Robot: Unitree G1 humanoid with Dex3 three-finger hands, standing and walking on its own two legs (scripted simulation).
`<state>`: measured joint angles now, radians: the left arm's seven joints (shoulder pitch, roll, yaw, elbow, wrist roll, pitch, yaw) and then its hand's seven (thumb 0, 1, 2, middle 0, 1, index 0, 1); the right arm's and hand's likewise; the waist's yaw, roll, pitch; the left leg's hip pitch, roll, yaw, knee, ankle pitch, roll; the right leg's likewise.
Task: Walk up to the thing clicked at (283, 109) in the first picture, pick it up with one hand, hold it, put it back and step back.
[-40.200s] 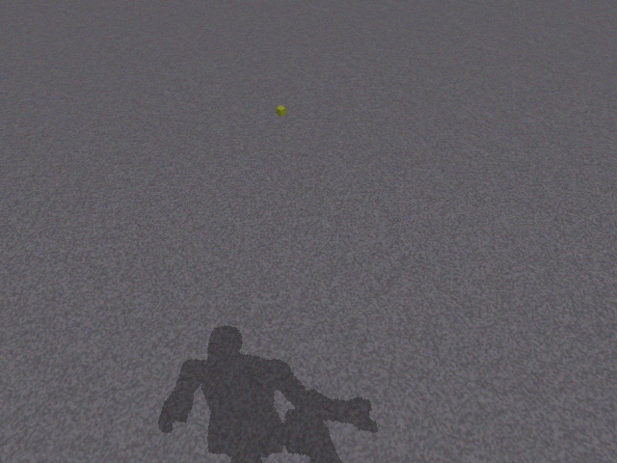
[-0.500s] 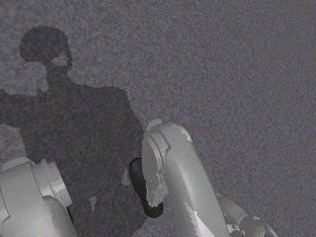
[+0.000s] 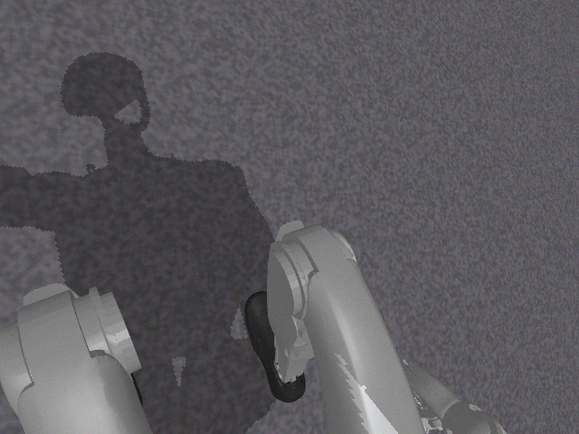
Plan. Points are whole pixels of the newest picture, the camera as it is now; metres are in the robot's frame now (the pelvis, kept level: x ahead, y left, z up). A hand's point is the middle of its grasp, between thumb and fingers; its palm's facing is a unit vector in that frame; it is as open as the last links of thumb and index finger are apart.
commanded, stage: settle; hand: left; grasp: from above
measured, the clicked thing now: out of the picture +0.44 +0.36 -0.26
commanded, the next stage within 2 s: lift in 0.60 s
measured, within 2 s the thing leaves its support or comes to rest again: neither
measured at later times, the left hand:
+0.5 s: hand out of the picture +0.41 +0.37 -0.14, palm faces -0.45 -0.10 -0.89, open 6.6 cm
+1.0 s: hand out of the picture +0.40 +0.37 -0.08, palm faces -0.46 -0.12 -0.88, open 6.6 cm
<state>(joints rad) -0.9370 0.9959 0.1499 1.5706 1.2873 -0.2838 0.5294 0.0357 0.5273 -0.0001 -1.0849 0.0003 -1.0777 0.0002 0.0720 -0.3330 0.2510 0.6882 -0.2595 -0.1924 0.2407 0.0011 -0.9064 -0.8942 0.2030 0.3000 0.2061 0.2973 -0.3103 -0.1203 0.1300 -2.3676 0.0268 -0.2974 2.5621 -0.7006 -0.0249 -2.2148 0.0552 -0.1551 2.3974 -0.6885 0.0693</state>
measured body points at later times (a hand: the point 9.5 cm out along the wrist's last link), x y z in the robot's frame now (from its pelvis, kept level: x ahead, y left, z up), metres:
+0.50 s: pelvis -0.01 +0.00 +0.02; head +0.22 +0.11 +0.40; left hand +0.43 +0.37 -0.09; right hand +0.10 -0.26 -0.07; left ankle +0.06 +0.13 -0.27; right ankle +0.11 -0.13 -0.26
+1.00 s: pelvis -0.01 +0.00 +0.06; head +0.20 +0.10 +0.44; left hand +0.42 +0.37 -0.03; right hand +0.09 -0.27 -0.04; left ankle +0.06 +0.13 -0.27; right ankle +0.11 -0.13 -0.26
